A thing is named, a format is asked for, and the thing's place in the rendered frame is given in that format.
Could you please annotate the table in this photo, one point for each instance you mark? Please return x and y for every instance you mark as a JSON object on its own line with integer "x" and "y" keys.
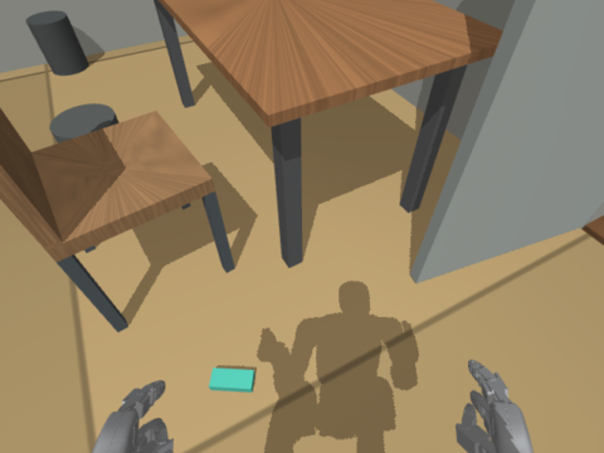
{"x": 292, "y": 58}

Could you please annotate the left robot hand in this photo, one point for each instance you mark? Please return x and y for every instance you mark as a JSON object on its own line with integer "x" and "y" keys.
{"x": 121, "y": 432}

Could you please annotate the right robot hand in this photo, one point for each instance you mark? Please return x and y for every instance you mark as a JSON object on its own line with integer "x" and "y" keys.
{"x": 503, "y": 420}

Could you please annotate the chair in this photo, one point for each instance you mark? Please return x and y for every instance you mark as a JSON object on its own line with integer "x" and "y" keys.
{"x": 73, "y": 195}

